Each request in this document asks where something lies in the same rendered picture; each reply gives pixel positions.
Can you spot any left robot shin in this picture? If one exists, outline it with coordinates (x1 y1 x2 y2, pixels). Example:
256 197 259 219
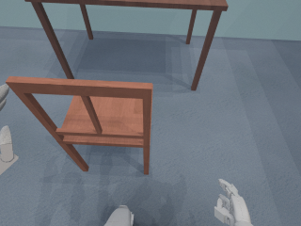
119 205 129 210

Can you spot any right robot hand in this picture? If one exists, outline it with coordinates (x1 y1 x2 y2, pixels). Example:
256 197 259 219
214 179 251 226

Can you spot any table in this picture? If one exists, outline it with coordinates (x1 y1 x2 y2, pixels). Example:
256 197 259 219
24 0 229 91

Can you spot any chair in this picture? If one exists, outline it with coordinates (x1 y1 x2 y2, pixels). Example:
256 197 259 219
6 76 153 175

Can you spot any robot left thigh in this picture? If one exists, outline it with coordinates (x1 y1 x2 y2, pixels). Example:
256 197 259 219
104 208 134 226

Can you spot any left robot hand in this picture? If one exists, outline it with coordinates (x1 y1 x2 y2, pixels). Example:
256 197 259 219
0 84 19 175

